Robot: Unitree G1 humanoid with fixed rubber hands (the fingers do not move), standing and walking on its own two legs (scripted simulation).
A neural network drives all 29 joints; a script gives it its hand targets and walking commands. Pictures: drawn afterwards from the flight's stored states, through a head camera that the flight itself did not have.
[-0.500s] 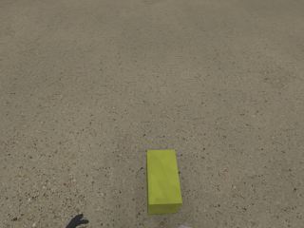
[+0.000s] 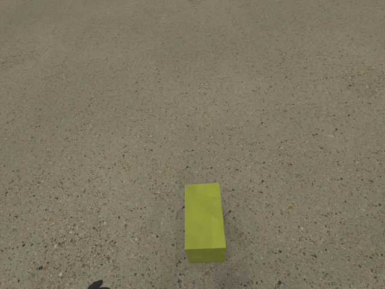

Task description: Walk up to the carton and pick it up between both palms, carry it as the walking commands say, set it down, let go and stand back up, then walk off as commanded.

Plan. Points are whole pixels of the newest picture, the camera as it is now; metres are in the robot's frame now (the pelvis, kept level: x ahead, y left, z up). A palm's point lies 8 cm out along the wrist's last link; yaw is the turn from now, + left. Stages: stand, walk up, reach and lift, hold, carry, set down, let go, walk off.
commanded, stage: walk up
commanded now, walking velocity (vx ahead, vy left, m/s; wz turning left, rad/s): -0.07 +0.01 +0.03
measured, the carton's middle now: (204, 223) +0.50 +0.00 -0.65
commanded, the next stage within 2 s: stand in 1.94 s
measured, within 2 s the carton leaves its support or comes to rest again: neither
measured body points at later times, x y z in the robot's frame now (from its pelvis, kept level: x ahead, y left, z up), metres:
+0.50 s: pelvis -0.03 +0.03 +0.00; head +0.00 +0.04 +0.45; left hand +0.06 +0.28 -0.13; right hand +0.05 -0.24 -0.13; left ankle +0.00 +0.15 -0.74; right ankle -0.05 -0.09 -0.72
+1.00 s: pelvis -0.04 -0.01 +0.00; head -0.02 +0.00 +0.45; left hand +0.03 +0.24 -0.14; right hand +0.03 -0.27 -0.13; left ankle +0.00 +0.15 -0.74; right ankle -0.08 -0.12 -0.71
